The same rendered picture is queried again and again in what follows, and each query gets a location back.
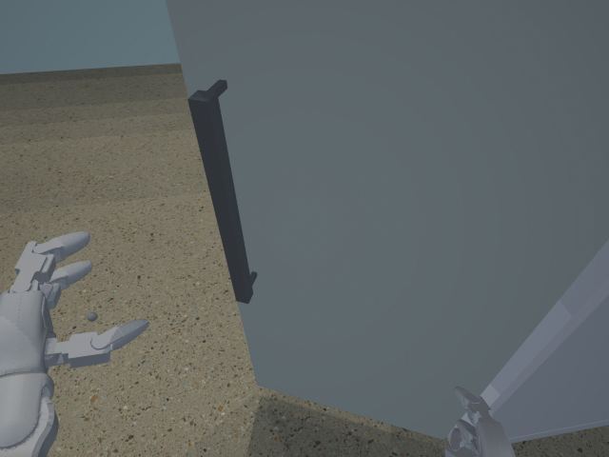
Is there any fridge door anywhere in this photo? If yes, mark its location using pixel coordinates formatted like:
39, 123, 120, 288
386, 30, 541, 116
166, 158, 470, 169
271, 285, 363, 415
166, 0, 609, 440

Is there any right robot hand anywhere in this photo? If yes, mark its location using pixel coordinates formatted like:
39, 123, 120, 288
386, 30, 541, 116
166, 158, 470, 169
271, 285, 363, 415
444, 387, 516, 457

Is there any left robot forearm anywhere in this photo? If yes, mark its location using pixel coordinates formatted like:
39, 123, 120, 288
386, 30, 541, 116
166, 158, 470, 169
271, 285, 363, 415
0, 371, 59, 457

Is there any left robot hand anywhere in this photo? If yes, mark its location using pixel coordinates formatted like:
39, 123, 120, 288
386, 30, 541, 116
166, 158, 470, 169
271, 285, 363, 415
0, 231, 149, 377

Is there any handle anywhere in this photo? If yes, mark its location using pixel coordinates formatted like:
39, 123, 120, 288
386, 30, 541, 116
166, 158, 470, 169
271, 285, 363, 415
187, 80, 257, 304

